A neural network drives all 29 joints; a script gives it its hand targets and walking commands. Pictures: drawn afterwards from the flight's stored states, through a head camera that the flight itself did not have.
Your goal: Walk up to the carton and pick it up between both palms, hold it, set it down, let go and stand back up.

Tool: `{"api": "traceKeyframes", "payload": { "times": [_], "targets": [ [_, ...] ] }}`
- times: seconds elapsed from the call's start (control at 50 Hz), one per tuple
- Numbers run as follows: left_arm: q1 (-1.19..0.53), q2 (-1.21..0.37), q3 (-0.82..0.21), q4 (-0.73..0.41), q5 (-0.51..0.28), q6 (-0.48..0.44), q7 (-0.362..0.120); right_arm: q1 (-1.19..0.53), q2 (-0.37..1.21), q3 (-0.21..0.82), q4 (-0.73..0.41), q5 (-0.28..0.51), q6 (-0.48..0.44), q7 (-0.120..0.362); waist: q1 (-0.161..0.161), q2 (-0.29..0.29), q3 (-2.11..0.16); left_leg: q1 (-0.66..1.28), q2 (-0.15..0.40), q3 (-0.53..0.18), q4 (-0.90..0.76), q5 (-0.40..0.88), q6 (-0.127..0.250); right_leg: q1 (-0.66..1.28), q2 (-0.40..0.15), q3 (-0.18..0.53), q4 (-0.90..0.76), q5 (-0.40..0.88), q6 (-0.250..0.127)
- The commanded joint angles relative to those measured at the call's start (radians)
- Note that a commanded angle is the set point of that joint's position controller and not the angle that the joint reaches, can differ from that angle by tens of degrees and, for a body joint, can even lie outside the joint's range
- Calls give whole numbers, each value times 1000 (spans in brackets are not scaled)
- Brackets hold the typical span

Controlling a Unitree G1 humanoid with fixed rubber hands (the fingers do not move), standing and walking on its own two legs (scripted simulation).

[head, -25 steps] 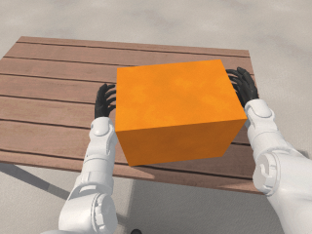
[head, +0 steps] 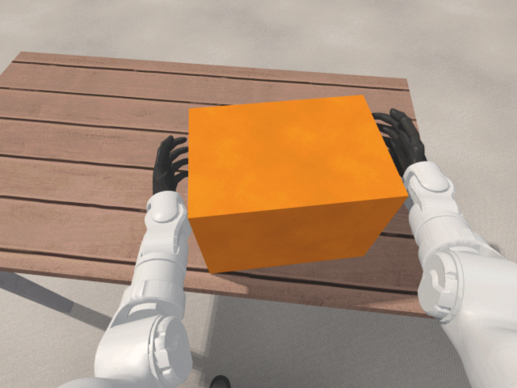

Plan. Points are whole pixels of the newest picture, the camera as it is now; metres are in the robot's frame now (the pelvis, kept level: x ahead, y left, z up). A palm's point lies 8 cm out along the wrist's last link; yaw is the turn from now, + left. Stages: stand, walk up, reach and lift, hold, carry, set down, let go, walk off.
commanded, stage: set down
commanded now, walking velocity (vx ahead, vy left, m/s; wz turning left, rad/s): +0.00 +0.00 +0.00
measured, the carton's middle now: (283, 188) +0.42 +0.04 +0.01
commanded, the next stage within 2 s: none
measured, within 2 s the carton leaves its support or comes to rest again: neither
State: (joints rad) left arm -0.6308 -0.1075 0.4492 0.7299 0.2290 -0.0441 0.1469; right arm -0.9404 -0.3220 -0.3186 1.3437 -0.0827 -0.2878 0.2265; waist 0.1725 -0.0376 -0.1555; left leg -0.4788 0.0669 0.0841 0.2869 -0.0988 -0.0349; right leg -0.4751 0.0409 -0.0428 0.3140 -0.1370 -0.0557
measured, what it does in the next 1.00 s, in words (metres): stands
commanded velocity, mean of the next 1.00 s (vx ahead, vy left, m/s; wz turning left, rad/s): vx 0.00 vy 0.00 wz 0.00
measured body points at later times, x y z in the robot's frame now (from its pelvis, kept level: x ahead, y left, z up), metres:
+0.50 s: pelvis -0.01 -0.01 -0.02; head +0.10 -0.03 +0.42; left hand +0.38 +0.24 +0.02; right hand +0.51 -0.16 +0.05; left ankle +0.00 +0.14 -0.74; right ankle -0.01 -0.08 -0.74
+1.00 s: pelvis -0.02 -0.01 -0.01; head +0.05 -0.03 +0.43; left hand +0.38 +0.26 +0.12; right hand +0.51 -0.19 +0.14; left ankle +0.00 +0.14 -0.74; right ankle -0.01 -0.08 -0.74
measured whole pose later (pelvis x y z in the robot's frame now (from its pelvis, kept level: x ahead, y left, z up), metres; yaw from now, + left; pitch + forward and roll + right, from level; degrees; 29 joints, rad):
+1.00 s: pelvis -0.02 -0.01 -0.01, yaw +0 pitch +20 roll -1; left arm -0.83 0.14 0.13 0.70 -0.18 0.27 0.20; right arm -1.14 -0.65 0.26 1.28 0.52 0.04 0.22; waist 0.26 0.02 -0.23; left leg -0.65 0.09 0.05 0.43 -0.13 -0.05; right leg -0.61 0.07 -0.04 0.40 -0.14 -0.07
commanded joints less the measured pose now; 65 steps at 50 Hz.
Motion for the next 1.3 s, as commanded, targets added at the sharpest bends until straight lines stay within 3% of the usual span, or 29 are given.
{"api": "traceKeyframes", "payload": {
  "times": [0.0, 0.06, 0.14, 0.26, 0.38, 0.44, 0.58, 0.74, 0.92, 1.08, 1.2, 1.28],
  "targets": [
    [-332, -34, -184, -32, -37, 1, -13, -400, 6, 144, -38, 41, 14, 28, 48, -76, -426, 160, -37, 23, 58, 288, 48, 219, -12, 15, 8, 229, 49],
    [-372, 48, -266, -13, -149, -8, 53, -466, -115, 272, -28, 193, 25, -13, 60, -60, -497, 147, -30, 13, 99, 298, 31, 160, 14, 26, 11, 198, 32],
    [-417, 108, -319, 28, -242, -30, 77, -530, -199, 373, -32, 314, 22, -40, 71, -62, -590, 118, -28, 10, 167, 321, 2, 154, 30, 28, 52, 230, 27],
    [-427, 178, -320, 91, -282, -61, 56, -549, -282, 429, 38, 389, 16, -45, 77, -82, -622, 18, -31, 19, 205, 318, -21, 188, 37, 35, 117, 288, 39],
    [-452, 257, -282, 109, -308, -100, 36, -605, -332, 470, 29, 426, -5, -61, 70, -172, -679, -143, -40, 31, 220, 272, -9, 319, 26, 60, 194, 472, 81],
    [-462, 290, -273, 92, -322, -115, 30, -620, -351, 489, 7, 454, -13, -62, 81, -182, -726, -190, -44, 36, 221, 269, -11, 364, 22, 68, 219, 529, 93],
    [-488, 351, -278, 38, -365, -95, 28, -632, -383, 554, -42, 547, 26, -46, 102, -182, -776, -213, -47, 35, 226, 247, -12, 374, 24, 74, 230, 503, 98],
    [-521, 371, -323, -144, -419, 53, 45, -666, -467, 563, -174, 618, 114, -22, 89, -161, -814, -66, -49, 11, 235, 322, -29, 307, 57, 39, 198, 486, 81],
    [-539, 398, -281, -182, -406, 278, 50, -657, -486, 545, -206, 609, 286, -3, 77, -183, -588, -67, -62, -5, 148, 188, -5, 355, 42, 62, 133, 356, 79],
    [-618, 415, -274, -249, -394, 396, 73, -646, -491, 476, -249, 573, 393, 15, 59, -107, -524, -55, -68, -10, 98, 96, -12, 371, 19, 80, 89, 189, 66],
    [-624, 422, -274, -411, -399, 485, 92, -641, -541, 430, -345, 570, 439, 11, 37, -55, -614, 41, -72, -24, 97, 190, -33, 423, 30, 61, 100, 372, 65],
    [-565, 415, -248, -475, -386, 547, 87, -602, -563, 409, -378, 560, 463, 6, 26, -60, -599, 103, -74, -32, 95, 247, -41, 439, 39, 50, 96, 447, 71]
  ]
}}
